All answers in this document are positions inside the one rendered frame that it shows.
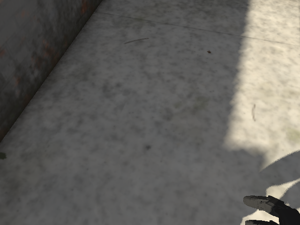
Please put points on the right robot hand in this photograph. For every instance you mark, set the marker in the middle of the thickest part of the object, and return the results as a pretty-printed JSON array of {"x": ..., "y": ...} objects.
[{"x": 273, "y": 206}]

